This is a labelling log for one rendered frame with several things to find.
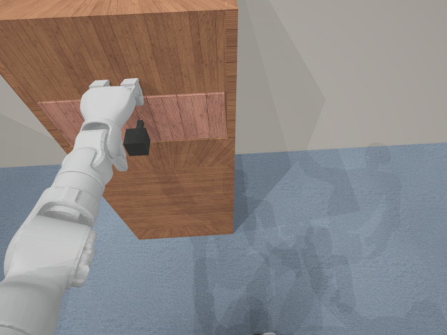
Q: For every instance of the handle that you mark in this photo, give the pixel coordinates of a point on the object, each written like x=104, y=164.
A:
x=136, y=140

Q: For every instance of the robot left hand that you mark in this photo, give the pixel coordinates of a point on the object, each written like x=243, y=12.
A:
x=116, y=104

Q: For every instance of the cabinet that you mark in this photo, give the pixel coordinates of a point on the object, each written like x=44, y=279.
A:
x=52, y=50

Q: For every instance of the left robot upper arm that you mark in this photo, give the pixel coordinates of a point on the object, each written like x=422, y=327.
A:
x=53, y=255

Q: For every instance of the left robot forearm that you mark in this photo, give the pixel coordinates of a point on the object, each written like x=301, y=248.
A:
x=77, y=189

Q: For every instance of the drawer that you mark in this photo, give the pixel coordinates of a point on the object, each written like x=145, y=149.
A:
x=166, y=117

